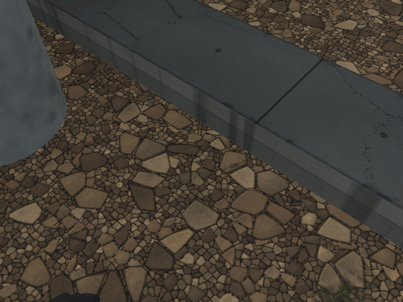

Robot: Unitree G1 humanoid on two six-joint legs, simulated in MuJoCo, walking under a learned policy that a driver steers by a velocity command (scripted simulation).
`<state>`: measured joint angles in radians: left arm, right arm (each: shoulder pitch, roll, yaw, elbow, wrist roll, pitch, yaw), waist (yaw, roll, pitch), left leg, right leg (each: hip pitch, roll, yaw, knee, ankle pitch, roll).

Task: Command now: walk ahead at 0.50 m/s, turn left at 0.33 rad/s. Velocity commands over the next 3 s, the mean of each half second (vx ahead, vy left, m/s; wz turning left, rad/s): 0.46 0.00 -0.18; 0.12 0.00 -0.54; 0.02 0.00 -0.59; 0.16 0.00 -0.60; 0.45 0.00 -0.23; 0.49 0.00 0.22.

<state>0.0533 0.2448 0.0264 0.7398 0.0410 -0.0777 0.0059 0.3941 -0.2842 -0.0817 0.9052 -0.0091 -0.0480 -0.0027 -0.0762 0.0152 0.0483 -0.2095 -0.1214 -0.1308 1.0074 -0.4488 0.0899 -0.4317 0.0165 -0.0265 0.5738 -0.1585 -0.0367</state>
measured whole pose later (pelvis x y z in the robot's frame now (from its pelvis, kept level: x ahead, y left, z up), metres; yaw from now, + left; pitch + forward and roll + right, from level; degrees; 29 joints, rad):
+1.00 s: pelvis +0.32 -0.02 +0.01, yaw -27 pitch +1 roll +1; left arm 0.17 0.27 0.06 0.71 0.00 0.04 -0.01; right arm 0.20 -0.27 -0.05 0.77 -0.03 0.04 -0.01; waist -0.01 0.03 0.08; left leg -0.46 0.04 0.02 1.08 -0.46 -0.04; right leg -0.35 0.07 0.01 0.50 -0.16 -0.09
